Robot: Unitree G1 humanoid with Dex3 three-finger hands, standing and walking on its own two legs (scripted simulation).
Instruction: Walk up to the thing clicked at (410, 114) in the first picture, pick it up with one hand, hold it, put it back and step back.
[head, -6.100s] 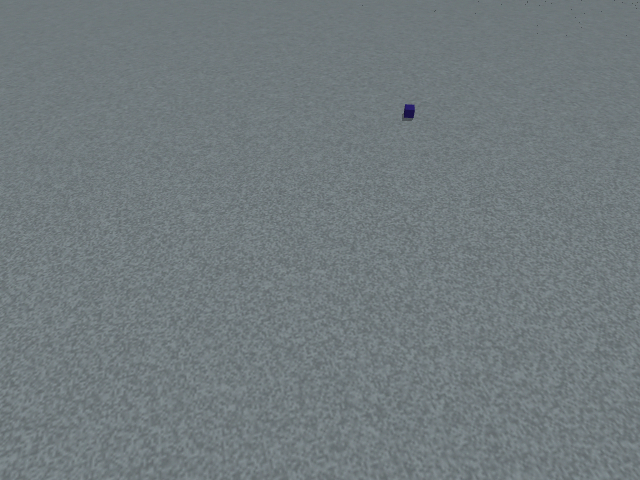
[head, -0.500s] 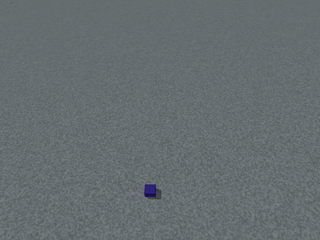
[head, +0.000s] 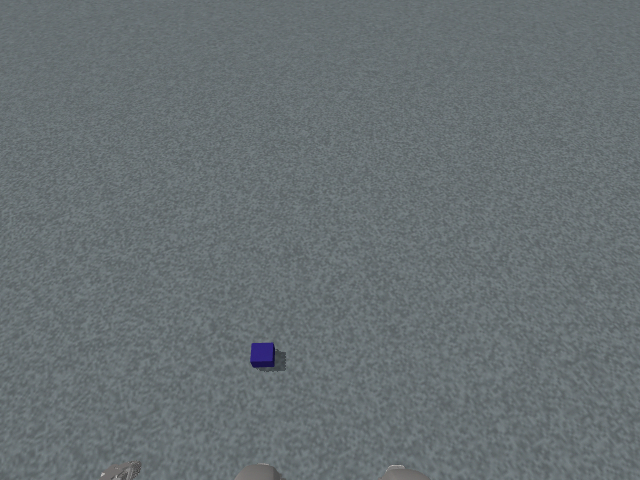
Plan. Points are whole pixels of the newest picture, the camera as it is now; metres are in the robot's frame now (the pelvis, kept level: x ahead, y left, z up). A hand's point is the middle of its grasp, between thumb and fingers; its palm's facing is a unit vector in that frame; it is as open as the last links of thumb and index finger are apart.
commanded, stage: walk up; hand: left
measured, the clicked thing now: (263, 355) +0.53 +0.20 -0.72
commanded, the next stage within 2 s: stand in 1.58 s
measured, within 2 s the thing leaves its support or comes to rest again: neither
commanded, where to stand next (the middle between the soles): +0.09 -0.01 m, yaw +0 degrees
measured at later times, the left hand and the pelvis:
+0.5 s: hand out of the picture +0.08 +0.24 -0.13, palm faces +0.00 -0.93 -0.37, open 7.4 cm; pelvis +0.01 -0.02 +0.02, yaw +1 degrees
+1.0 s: hand out of the picture +0.09 +0.25 -0.13, palm faces -0.01 -0.95 -0.32, open 7.4 cm; pelvis +0.01 +0.00 +0.03, yaw +1 degrees
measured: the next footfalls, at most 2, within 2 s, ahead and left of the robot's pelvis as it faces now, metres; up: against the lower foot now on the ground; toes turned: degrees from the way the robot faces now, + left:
left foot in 0.16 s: +0.08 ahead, +0.11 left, +0.00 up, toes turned +1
